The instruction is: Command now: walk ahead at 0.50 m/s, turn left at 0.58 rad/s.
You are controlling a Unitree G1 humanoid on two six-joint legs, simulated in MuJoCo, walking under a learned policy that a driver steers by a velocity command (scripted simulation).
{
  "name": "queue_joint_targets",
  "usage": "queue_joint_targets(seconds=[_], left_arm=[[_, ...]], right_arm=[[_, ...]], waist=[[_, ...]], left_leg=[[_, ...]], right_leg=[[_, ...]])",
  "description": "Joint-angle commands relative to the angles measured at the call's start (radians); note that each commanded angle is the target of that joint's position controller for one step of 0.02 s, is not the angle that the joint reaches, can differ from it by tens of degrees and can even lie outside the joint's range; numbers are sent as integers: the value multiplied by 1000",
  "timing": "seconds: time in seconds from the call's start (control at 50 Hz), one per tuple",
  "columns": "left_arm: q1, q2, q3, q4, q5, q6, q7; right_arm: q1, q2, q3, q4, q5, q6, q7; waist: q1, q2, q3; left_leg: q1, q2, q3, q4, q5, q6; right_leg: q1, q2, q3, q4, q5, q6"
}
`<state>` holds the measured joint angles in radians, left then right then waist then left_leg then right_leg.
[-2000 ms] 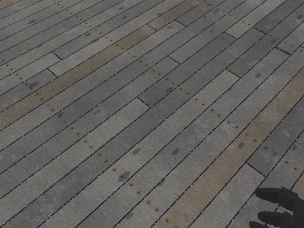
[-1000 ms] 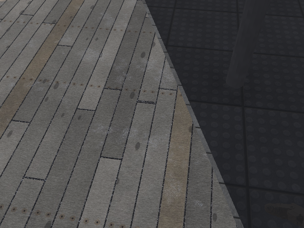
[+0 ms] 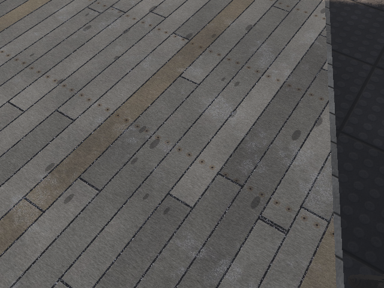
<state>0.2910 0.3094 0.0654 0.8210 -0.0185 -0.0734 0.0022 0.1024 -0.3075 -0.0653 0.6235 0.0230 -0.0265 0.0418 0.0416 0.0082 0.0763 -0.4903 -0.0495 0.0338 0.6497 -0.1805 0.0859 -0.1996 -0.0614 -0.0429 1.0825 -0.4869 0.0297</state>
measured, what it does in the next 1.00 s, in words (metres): walks ahead: right foot, then left foot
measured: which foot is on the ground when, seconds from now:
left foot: down 0.00-0.46, up 0.48-0.92, down 0.94-1.00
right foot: up 0.00-0.42, down 0.44-0.94, up 0.96-1.00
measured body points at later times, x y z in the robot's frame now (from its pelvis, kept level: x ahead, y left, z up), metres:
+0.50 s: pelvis +0.30 -0.04 +0.01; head +0.32 -0.05 +0.46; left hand +0.47 +0.23 -0.07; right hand +0.37 -0.33 -0.11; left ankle +0.12 +0.07 -0.66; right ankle +0.39 -0.12 -0.72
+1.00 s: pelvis +0.57 -0.02 +0.01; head +0.61 -0.02 +0.46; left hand +0.66 +0.27 -0.11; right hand +0.77 -0.30 -0.05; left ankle +0.69 +0.08 -0.72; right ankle +0.41 -0.11 -0.66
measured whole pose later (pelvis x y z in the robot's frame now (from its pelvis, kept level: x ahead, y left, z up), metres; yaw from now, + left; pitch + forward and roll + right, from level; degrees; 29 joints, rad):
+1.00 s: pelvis +0.57 -0.02 +0.01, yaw -12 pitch +3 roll +1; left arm 0.38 0.31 0.06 0.76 -0.02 -0.01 0.02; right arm 0.03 -0.27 -0.04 0.64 -0.02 -0.11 0.01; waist 0.08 -0.02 0.03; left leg -0.43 -0.04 -0.03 0.50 -0.11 0.01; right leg -0.25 0.11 0.20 0.97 -0.57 -0.01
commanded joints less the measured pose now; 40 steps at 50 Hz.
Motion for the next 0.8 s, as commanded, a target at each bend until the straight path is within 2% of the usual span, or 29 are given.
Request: queue_joint_targets(seconds=[0.02, 0.04, 0.06, 0.1, 0.16, 0.22, 0.26, 0.34, 0.38, 0.4, 0.42, 0.44, 0.46, 0.48, 0.5, 0.52, 0.54, 0.56, 0.6, 0.62, 0.64, 0.72, 0.76, 0.8], left_arm=[[-93, 132, 14, -147, -10, -70, -5], [-104, 133, 19, -135, 23, -66, 5], [-73, 133, 22, -138, 26, -55, 3], [-55, 120, 21, -133, 33, -35, 2], [-148, 76, 6, -159, 39, -22, 3], [-232, 38, -13, -167, 30, -30, -12], [-284, 41, -16, -175, 17, -37, -25], [-347, 75, -10, -208, 8, -41, -41], [-320, 80, -8, -209, 4, -39, -47], [-270, 91, -5, -201, 3, -40, -49], [-166, 119, 12, -171, 7, -40, -48], [-29, 166, 33, -136, 14, -39, -44], [77, 256, 55, -132, 21, -37, -43], [130, 224, 52, -107, -8, -27, -50], [99, 157, 30, -117, -17, -23, -47], [46, 134, 23, -135, -1, -16, -42], [10, 126, 19, -142, 11, -11, -39], [-12, 113, 15, -149, 17, -11, -35], [-27, 100, 10, -159, 15, -7, -28], [-29, 120, 16, -158, 14, -7, -23], [-24, 126, 19, -155, 9, -7, -17], [35, 152, 30, -126, -3, 4, 6], [74, 152, 32, -110, -7, 13, 14], [109, 148, 33, -95, -12, 22, 18]], right_arm=[[213, -162, -50, -14, -4, -28, -8], [157, -127, -39, -21, -7, -30, -10], [126, -130, -36, -37, -23, -31, -15], [109, -122, -36, -36, -19, -36, -22], [148, -150, -44, -13, -11, -36, -42], [181, -135, -37, 14, -9, -33, -51], [227, -137, -34, 43, -9, -38, -50], [284, -151, -35, 91, -12, -36, -45], [277, -159, -37, 104, -17, -28, -49], [263, -173, -42, 105, -13, -24, -50], [237, -166, -38, 102, -13, -20, -53], [239, -138, -26, 91, -24, -15, -59], [327, -86, -6, 59, -37, -27, -60], [340, -61, 6, 61, -37, -46, -55], [259, -134, -6, 43, -12, -65, -43], [165, -138, -6, 20, 4, -79, -35], [111, -126, -4, 7, -12, -89, -34], [109, -125, -10, 4, -32, -91, -37], [129, -102, -10, 4, -47, -84, -39], [141, -89, -7, 5, -41, -78, -41], [127, -86, -4, 1, -41, -73, -44], [-25, -46, 10, -29, -41, -75, -43], [-90, -38, 13, -40, -32, -83, -35], [-142, -46, 10, -52, -23, -89, -28]], waist=[[-110, 5, -197], [-78, -23, -151], [-38, 39, -149], [-19, 40, -133], [-43, 28, -87], [-86, 63, -80], [-120, 71, -66], [-141, 74, -26], [-117, 78, -30], [-91, 109, -46], [-33, 92, -107], [25, 48, -228], [14, -135, -373], [25, -308, -408], [46, -192, -304], [45, -105, -197], [25, -25, -110], [-3, -30, -96], [-35, -52, -103], [-48, -91, -103], [-44, -88, -90], [3, -77, -67], [27, -83, -71], [41, -87, -67]], left_leg=[[625, 298, -572, -361, -69, 231], [513, 252, -475, -369, 65, 197], [425, 248, -463, -388, 138, 213], [334, 225, -408, -417, 232, 223], [255, 178, -327, -430, 251, 198], [238, 139, -253, -430, 167, 144], [257, 166, -258, -438, 116, 135], [445, 256, -293, -388, 174, 125], [536, 278, -274, -356, 300, 112], [527, 283, -257, -300, 443, 100], [525, 242, -201, -180, 631, 73], [457, 187, -140, 19, 647, 34], [123, 68, -77, 364, 317, -42], [-150, -46, -100, 594, -335, -90], [-267, 18, -177, 658, -323, -75], [-284, 58, -159, 635, -246, -65], [-277, 86, -141, 559, -193, -63], [-227, 115, -143, 479, -147, -68], [-159, 123, -131, 395, -112, -92], [-146, 120, -120, 357, -114, -108], [-149, 118, -111, 308, -98, -126], [-87, 76, -98, 35, 157, -157], [-27, 46, -93, -61, 249, -157], [-5, 30, -105, -116, 265, -149]], right_leg=[[-597, -24, 131, 186, 87, -33], [-526, -51, 126, 95, 134, -31], [-461, -61, 138, 70, 164, -19], [-408, -59, 124, -1, 183, 9], [-412, -31, 101, -188, 334, 43], [-335, 0, 84, -423, 561, 43], [-303, 6, 76, -483, 652, 29], [-404, 6, 81, -551, 533, -38], [-422, 22, 64, -558, 433, -74], [-338, 35, 49, -567, 388, -97], [-197, 70, 18, -599, 411, -124], [27, 37, 74, -580, 474, -168], [399, -165, 442, -579, 440, -308], [555, -270, 805, -745, 227, -398], [504, -260, 785, -789, 72, -351], [382, -224, 662, -802, 103, -318], [255, -185, 575, -826, 197, -303], [184, -158, 525, -836, 304, -296], [123, -106, 462, -866, 417, -293], [86, -110, 446, -870, 463, -309], [60, -100, 419, -877, 508, -314], [-13, -34, 331, -867, 542, -257], [-27, -23, 335, -852, 519, -236], [2, -36, 375, -824, 488, -228]])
